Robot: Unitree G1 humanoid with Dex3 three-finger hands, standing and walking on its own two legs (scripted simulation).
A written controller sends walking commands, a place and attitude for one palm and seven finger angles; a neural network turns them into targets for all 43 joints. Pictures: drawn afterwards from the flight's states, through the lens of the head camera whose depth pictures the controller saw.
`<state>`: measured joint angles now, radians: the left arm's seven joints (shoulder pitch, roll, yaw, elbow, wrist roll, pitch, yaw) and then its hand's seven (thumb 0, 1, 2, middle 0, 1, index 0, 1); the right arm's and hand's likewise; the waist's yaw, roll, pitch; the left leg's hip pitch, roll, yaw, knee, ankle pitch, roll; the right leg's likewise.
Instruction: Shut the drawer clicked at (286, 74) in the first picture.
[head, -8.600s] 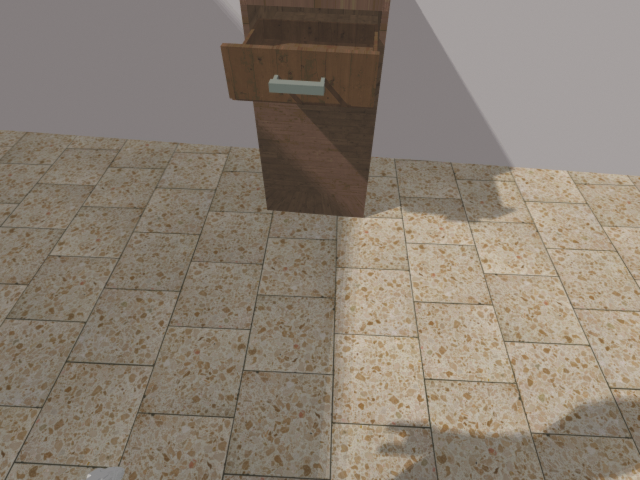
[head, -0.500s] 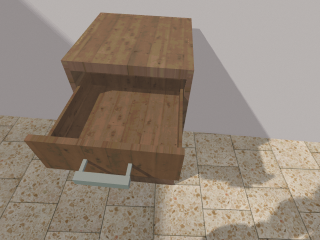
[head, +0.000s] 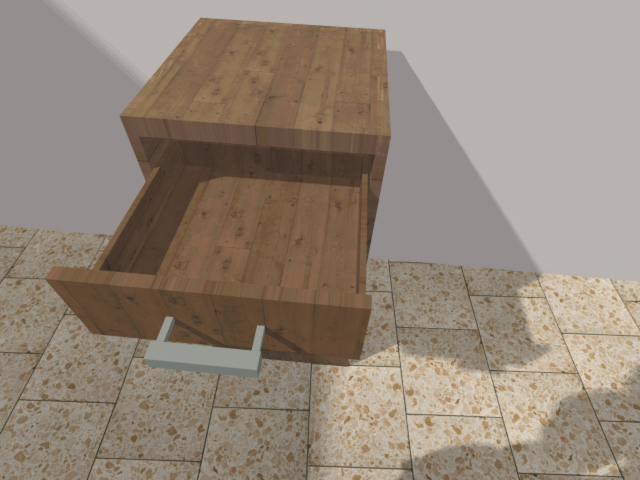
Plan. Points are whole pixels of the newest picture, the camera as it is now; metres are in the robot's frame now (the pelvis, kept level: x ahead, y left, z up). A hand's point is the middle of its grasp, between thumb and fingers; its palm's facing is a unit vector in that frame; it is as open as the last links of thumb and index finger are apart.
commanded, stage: raise the hand and make a fist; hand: left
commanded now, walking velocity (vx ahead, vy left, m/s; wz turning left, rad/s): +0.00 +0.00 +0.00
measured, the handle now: (209, 343) +0.28 +0.16 +0.01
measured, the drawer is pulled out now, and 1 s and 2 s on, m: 0.30 0.30 0.30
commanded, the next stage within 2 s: bring the fist close to the handle in 1.84 s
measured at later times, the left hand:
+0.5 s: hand out of the picture +0.11 +0.15 -0.01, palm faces +0.04 -1.00 -0.06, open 5.3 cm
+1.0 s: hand out of the picture +0.12 +0.16 +0.05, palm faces +0.00 -1.00 -0.07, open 3.2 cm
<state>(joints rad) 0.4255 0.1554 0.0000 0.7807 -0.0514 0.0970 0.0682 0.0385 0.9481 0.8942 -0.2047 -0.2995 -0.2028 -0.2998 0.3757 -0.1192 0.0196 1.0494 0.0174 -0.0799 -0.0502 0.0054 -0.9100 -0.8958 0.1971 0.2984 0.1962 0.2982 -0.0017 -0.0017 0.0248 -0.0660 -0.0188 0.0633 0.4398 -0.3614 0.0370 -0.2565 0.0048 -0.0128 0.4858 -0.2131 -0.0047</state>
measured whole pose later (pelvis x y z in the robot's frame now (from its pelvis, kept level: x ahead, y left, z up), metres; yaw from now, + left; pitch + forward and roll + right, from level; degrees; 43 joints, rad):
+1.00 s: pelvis -0.03 -0.01 -0.05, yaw +4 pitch +8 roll -2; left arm 0.72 0.23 0.08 -0.38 -0.23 -0.30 -0.24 0.02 0.90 0.90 -1.09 -1.26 -1.09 -1.26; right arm 0.28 -0.26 -0.03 0.51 0.06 -0.32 -0.02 0.02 -0.91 -0.90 0.20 0.30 0.20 0.30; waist 0.00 0.04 -0.12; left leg -0.52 -0.01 -0.02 0.93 -0.55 0.03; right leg -0.64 -0.01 -0.10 0.87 -0.36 -0.02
